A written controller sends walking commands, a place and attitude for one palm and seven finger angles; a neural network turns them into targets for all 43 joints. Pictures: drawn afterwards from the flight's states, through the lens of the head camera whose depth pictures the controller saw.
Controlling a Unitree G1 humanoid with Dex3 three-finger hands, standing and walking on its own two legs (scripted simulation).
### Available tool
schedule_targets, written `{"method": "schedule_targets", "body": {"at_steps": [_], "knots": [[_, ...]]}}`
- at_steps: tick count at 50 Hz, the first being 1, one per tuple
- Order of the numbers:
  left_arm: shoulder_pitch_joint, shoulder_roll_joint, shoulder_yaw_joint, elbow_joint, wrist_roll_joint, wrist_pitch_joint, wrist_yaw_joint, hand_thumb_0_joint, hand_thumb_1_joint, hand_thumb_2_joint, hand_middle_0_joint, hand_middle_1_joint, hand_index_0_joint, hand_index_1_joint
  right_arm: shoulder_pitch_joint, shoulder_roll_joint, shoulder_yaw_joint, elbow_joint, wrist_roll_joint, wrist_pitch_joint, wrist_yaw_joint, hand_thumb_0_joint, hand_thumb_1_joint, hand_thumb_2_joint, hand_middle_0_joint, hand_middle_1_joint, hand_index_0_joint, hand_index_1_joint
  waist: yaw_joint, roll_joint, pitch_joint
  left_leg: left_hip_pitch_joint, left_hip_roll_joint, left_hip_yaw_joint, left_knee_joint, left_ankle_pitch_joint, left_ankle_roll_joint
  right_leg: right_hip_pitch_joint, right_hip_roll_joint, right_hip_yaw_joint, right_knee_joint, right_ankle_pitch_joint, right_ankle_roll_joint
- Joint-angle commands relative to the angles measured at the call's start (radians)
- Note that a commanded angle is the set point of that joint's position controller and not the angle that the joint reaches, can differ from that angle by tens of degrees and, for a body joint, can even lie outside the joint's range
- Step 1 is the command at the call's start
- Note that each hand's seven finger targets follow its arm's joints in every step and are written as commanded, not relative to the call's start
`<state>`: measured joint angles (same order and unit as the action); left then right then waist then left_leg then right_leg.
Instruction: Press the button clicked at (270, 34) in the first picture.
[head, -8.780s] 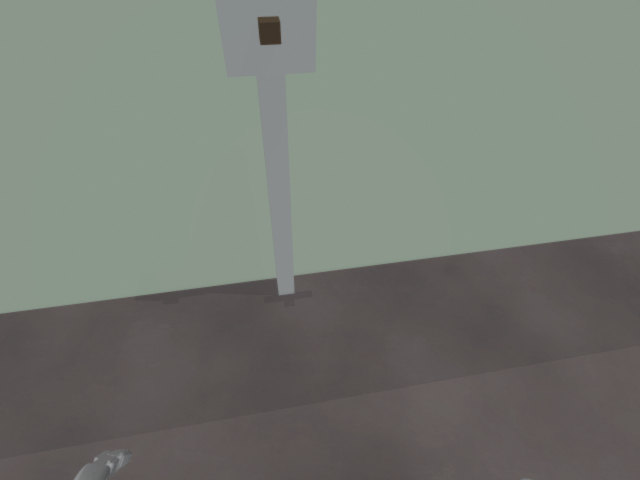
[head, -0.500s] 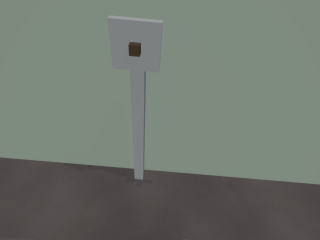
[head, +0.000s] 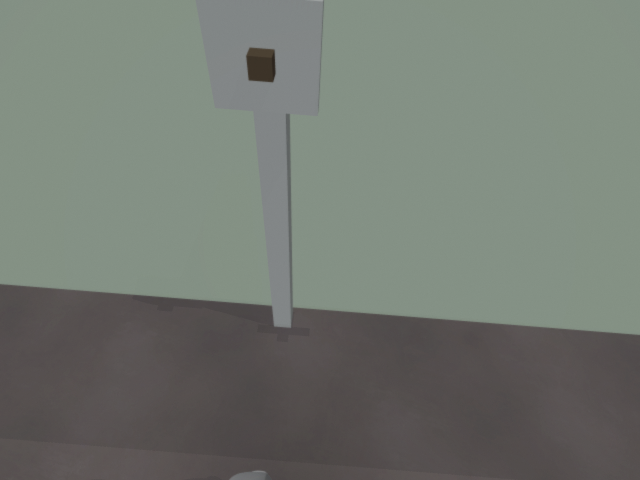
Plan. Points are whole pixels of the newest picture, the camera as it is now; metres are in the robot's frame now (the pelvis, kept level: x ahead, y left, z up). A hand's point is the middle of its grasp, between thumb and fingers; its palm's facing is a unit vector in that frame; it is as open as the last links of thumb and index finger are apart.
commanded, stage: come to a stop and stand still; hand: left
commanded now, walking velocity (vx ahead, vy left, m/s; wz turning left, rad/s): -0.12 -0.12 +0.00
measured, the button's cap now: (261, 63) +0.65 +0.15 +0.18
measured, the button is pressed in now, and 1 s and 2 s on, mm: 0 0 0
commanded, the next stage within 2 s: look again from close up in 0.96 s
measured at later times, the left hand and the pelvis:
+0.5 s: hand out of the picture -0.02 +0.15 -0.16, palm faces +0.05 -0.97 -0.23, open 7.4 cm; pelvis -0.02 -0.03 +0.00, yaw -1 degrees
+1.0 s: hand out of the picture -0.01 +0.13 -0.17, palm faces +0.03 -0.99 -0.16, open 7.3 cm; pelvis +0.01 -0.02 +0.00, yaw -1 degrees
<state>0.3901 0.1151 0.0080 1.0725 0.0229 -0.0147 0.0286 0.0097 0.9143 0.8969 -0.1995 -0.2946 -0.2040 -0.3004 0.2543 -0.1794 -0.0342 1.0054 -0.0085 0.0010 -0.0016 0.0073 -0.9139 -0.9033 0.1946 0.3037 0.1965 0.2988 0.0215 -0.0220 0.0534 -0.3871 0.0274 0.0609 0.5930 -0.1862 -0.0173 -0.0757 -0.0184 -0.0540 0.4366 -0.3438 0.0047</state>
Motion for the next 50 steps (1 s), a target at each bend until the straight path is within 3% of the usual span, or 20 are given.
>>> {"method": "schedule_targets", "body": {"at_steps": [1,2,3,5,10,14,17,18,20,21,22,24,26,30,32,34,36,38,40,50], "knots": [[0.096,0.089,0.014,-0.038,-0.01,0.003,0.015,0.0,0.9,0.9,-0.2,-0.3,-0.2,-0.3,0.132,-0.137,-0.016,-0.025,-0.002,-0.032,-0.027,0.0,-0.9,-0.9,0.2,0.3,0.2,0.3,-0.021,0.181,-0.122,0.364,0.23,-0.228,-0.142,0.524,0.107,-0.23,-0.046,0.026,0.116,-0.013,-0.021],[0.126,0.069,0.012,-0.029,-0.012,0.014,0.019,0.0,0.9,0.9,-0.2,-0.3,-0.2,-0.3,0.108,-0.155,-0.019,-0.035,-0.004,-0.022,-0.033,0.0,-0.9,-0.9,0.2,0.3,0.2,0.3,-0.015,0.212,-0.112,0.289,0.281,-0.264,-0.223,0.445,0.155,-0.187,-0.026,0.017,0.161,-0.184,-0.01],[0.123,0.058,0.008,-0.029,-0.007,0.018,0.018,0.0,0.9,0.9,-0.2,-0.3,-0.2,-0.3,0.071,-0.152,-0.017,-0.043,-0.009,-0.014,-0.037,0.0,-0.9,-0.9,0.2,0.3,0.2,0.3,-0.01,0.171,-0.05,0.209,0.276,-0.287,-0.278,0.306,0.171,-0.188,-0.016,0.025,0.191,-0.212,-0.012],[0.1,0.077,0.01,-0.014,-0.002,0.034,0.013,0.0,0.9,0.9,-0.2,-0.3,-0.2,-0.3,0.03,-0.131,-0.013,-0.032,-0.009,-0.013,-0.046,0.0,-0.9,-0.9,0.2,0.3,0.2,0.3,-0.013,0.263,-0.046,0.197,0.268,-0.31,-0.329,0.27,0.164,-0.207,-0.025,0.042,0.296,-0.201,-0.009],[0.041,0.088,0.03,-0.055,0.005,0.052,-0.007,0.0,0.9,0.9,-0.2,-0.3,-0.2,-0.3,-0.009,-0.165,-0.036,-0.05,-0.015,0.002,-0.053,0.0,-0.9,-0.9,0.2,0.3,0.2,0.3,-0.028,0.097,-0.086,0.174,0.305,-0.282,-0.321,0.183,0.21,-0.268,-0.028,0.058,0.439,-0.175,-0.007],[0.039,0.074,0.039,-0.079,0.005,0.056,-0.014,0.0,0.9,0.9,-0.2,-0.3,-0.2,-0.3,-0.049,-0.163,-0.043,-0.059,-0.022,0.009,-0.041,0.0,-0.9,-0.9,0.2,0.3,0.2,0.3,-0.019,0.129,-0.098,0.097,0.277,-0.242,-0.361,-0.061,0.185,-0.226,-0.025,0.031,0.376,-0.147,-0.011],[0.12,0.064,0.042,-0.054,0.003,0.046,-0.014,0.0,0.9,0.9,-0.2,-0.3,-0.2,-0.3,-0.076,-0.145,-0.046,-0.061,-0.027,0.02,-0.031,0.0,-0.9,-0.9,0.2,0.3,0.2,0.3,0.018,0.128,-0.078,-0.035,0.205,-0.192,-0.363,-0.306,0.115,-0.048,0.004,-0.019,0.117,-0.048,-0.029],[0.159,0.077,0.044,-0.04,0.006,0.04,-0.012,0.0,0.9,0.9,-0.2,-0.3,-0.2,-0.3,-0.08,-0.123,-0.043,-0.06,-0.024,0.024,-0.026,0.0,-0.9,-0.9,0.2,0.3,0.2,0.3,0.034,0.052,-0.065,-0.085,0.145,-0.141,-0.299,-0.337,0.077,0.015,-0.003,0.003,-0.015,-0.004,-0.034],[0.069,0.182,0.041,-0.078,0.012,0.023,-0.001,0.0,0.9,0.9,-0.2,-0.3,-0.2,-0.3,-0.082,-0.012,-0.015,-0.084,-0.006,0.033,-0.011,0.0,-0.9,-0.9,0.2,0.3,0.2,0.3,0.006,-0.28,0.032,-0.129,-0.021,0.006,0.017,-0.249,0.002,-0.184,-0.274,0.381,-0.343,-0.403,-0.116],[-0.018,0.188,0.038,-0.115,0.009,0.019,0.005,0.0,0.9,0.9,-0.2,-0.3,-0.2,-0.3,-0.094,-0.037,-0.018,-0.085,-0.012,0.034,-0.004,0.0,-0.9,-0.9,0.2,0.3,0.2,0.3,-0.005,-0.199,0.063,-0.062,-0.001,-0.029,0.119,-0.234,0.008,-0.307,-0.32,0.403,-0.385,-0.423,-0.146],[-0.076,0.174,0.038,-0.121,0.005,0.0,0.008,0.0,0.9,0.9,-0.2,-0.3,-0.2,-0.3,-0.078,-0.036,-0.016,-0.059,-0.014,0.032,0.0,0.0,-0.9,-0.9,0.2,0.3,0.2,0.3,-0.021,-0.199,0.094,-0.058,0.016,-0.062,0.157,-0.176,0.018,-0.334,-0.274,0.363,-0.371,-0.342,-0.125],[-0.084,0.153,0.032,-0.112,-0.001,-0.017,0.002,0.0,0.9,0.9,-0.2,-0.3,-0.2,-0.3,-0.017,-0.033,-0.011,-0.012,-0.015,0.022,0.003,0.0,-0.9,-0.9,0.2,0.3,0.2,0.3,-0.035,-0.111,0.097,-0.054,0.011,-0.045,0.187,-0.099,0.015,-0.251,-0.224,0.265,-0.314,-0.114,-0.124],[-0.051,0.155,0.033,-0.099,0.001,-0.025,-0.001,0.0,0.9,0.9,-0.2,-0.3,-0.2,-0.3,0.01,-0.036,-0.007,-0.001,-0.01,0.012,0.005,0.0,-0.9,-0.9,0.2,0.3,0.2,0.3,-0.025,-0.059,0.089,-0.067,0.005,-0.03,0.172,-0.104,0.009,-0.179,-0.228,0.224,-0.272,0.042,-0.137],[0.028,0.172,0.038,-0.058,0.003,-0.028,0.001,0.0,0.9,0.9,-0.2,-0.3,-0.2,-0.3,0.014,-0.022,0.004,-0.003,-0.004,-0.004,-0.008,0.0,-0.9,-0.9,0.2,0.3,0.2,0.3,0.013,-0.085,-0.009,-0.042,0.005,-0.01,0.022,-0.174,-0.002,0.018,-0.254,0.199,-0.155,0.419,-0.184],[0.022,0.16,0.031,-0.039,-0.002,-0.026,0.004,0.0,0.9,0.9,-0.2,-0.3,-0.2,-0.3,0.043,-0.009,0.012,0.017,0.0,-0.01,-0.016,0.0,-0.9,-0.9,0.2,0.3,0.2,0.3,0.006,-0.101,-0.035,0.058,-0.004,-0.001,-0.104,-0.111,-0.001,0.022,-0.223,0.159,-0.108,0.516,-0.163],[0.004,0.133,0.022,-0.02,-0.013,-0.024,0.004,0.0,0.9,0.9,-0.2,-0.3,-0.2,-0.3,0.098,-0.013,0.019,0.051,0.0,-0.024,-0.026,0.0,-0.9,-0.9,0.2,0.3,0.2,0.3,-0.013,-0.046,-0.063,0.214,0.019,-0.03,-0.243,0.083,0.014,-0.038,-0.157,0.114,-0.042,0.487,-0.108],[0.035,0.085,0.011,-0.011,-0.013,-0.018,0.005,0.0,0.9,0.9,-0.2,-0.3,-0.2,-0.3,0.115,-0.055,0.014,0.067,-0.003,-0.036,-0.038,0.0,-0.9,-0.9,0.2,0.3,0.2,0.3,0.006,0.051,-0.093,0.296,0.113,-0.088,-0.17,0.378,0.055,-0.089,-0.096,0.079,-0.037,0.356,-0.063],[0.028,0.077,0.008,0.005,-0.011,-0.015,0.009,0.0,0.9,0.9,-0.2,-0.3,-0.2,-0.3,0.113,-0.054,0.021,0.084,-0.007,-0.027,-0.046,0.0,-0.9,-0.9,0.2,0.3,0.2,0.3,-0.002,0.043,-0.039,0.259,0.116,-0.074,-0.149,0.336,0.051,-0.106,-0.09,0.087,-0.071,0.319,-0.058],[0.008,0.09,0.006,0.019,-0.015,-0.012,0.008,0.0,0.9,0.9,-0.2,-0.3,-0.2,-0.3,0.114,-0.033,0.029,0.097,-0.003,-0.028,-0.048,0.0,-0.9,-0.9,0.2,0.3,0.2,0.3,-0.005,0.115,-0.037,0.249,0.105,-0.076,-0.182,0.335,0.053,-0.073,-0.094,0.075,-0.061,0.324,-0.055],[0.011,0.076,-0.006,0.046,-0.014,-0.008,0.01,0.0,0.9,0.9,-0.2,-0.3,-0.2,-0.3,0.112,-0.024,0.04,0.121,-0.003,-0.026,-0.051,0.0,-0.9,-0.9,0.2,0.3,0.2,0.3,-0.008,0.008,0.037,0.218,0.095,-0.086,-0.243,0.206,0.051,-0.077,-0.096,0.073,-0.092,0.29,-0.048]]}}
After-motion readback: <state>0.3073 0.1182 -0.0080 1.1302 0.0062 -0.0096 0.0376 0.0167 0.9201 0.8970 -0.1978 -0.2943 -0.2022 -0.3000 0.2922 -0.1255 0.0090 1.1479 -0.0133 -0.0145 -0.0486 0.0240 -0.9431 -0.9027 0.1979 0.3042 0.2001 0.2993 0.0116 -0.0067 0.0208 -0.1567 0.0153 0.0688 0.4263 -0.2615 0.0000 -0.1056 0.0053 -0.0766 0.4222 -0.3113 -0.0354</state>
